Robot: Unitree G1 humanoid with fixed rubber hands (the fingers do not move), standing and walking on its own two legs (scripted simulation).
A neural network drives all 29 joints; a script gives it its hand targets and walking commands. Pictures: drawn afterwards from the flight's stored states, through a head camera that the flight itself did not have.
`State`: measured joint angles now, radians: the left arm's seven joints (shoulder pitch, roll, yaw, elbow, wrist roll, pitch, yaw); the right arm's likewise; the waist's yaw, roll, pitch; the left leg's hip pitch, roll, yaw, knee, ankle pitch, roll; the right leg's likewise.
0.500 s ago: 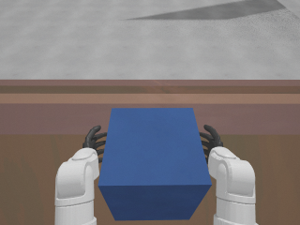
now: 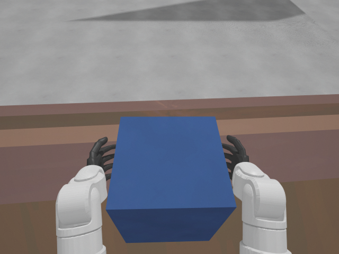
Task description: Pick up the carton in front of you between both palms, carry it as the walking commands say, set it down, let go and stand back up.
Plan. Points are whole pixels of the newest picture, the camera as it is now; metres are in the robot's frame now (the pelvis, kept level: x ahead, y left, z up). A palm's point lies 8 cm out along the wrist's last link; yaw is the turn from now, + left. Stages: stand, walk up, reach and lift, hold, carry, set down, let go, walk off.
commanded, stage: carry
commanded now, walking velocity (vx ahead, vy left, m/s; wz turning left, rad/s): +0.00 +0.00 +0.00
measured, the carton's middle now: (168, 183) +0.28 +0.00 +0.01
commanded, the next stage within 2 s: none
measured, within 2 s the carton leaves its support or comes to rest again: neither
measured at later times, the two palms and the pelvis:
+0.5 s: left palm (106, 81) +0.52 +0.16 +0.11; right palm (215, 77) +0.54 -0.14 +0.11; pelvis +0.16 -0.01 +0.00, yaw +3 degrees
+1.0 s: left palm (97, 72) +0.55 +0.18 +0.12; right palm (205, 69) +0.56 -0.12 +0.12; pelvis +0.20 +0.01 +0.01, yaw +4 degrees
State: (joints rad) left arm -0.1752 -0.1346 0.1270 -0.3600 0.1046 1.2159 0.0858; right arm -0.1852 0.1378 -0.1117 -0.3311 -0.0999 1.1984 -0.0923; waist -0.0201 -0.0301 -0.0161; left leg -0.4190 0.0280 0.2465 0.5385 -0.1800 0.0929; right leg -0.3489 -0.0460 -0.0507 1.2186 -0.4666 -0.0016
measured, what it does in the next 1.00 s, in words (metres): walks ahead: right foot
